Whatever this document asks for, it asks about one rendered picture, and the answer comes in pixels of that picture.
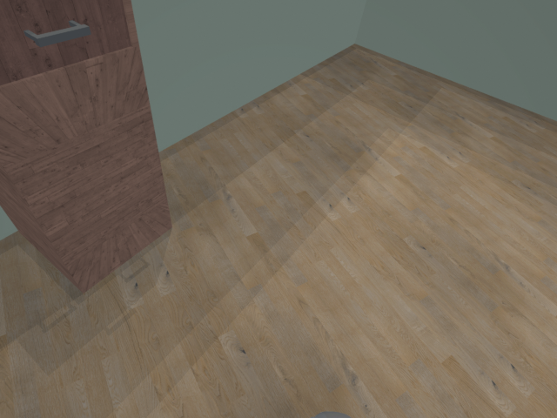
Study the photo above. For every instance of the handle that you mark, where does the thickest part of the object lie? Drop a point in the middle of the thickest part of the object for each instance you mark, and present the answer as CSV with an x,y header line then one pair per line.
x,y
76,30

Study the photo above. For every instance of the drawer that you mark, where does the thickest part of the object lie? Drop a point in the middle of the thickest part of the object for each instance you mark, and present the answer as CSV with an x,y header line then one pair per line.
x,y
20,57

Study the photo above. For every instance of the cabinet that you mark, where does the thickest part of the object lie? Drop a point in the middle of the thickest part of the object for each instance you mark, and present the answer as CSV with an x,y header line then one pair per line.
x,y
80,172

